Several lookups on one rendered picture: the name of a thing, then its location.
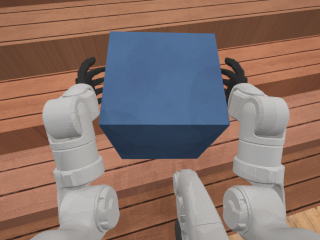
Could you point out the right robot forearm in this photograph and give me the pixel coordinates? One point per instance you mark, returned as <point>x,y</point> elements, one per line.
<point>262,131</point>

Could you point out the robot left hand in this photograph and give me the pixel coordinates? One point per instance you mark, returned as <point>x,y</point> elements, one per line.
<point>85,77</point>

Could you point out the left robot forearm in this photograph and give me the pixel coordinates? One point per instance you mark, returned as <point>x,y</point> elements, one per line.
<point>69,128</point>

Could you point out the robot left upper arm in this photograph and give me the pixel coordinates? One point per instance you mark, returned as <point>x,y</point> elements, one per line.
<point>85,214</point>

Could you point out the robot right hand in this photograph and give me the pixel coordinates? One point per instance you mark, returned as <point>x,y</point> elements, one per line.
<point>235,78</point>

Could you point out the right robot shin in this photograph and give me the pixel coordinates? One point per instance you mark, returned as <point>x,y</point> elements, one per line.
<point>182,217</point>

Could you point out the robot right upper arm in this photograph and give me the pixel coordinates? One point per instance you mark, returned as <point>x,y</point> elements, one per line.
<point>258,213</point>

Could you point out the carton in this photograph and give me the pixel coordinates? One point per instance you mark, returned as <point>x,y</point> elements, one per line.
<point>163,95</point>

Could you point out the right robot thigh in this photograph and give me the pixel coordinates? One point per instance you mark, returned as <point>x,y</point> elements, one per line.
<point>202,219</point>

